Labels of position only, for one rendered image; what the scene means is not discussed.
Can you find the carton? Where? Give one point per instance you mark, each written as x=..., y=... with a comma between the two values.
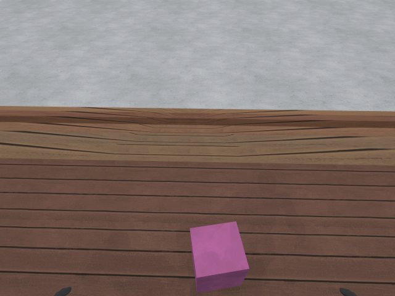
x=218, y=255

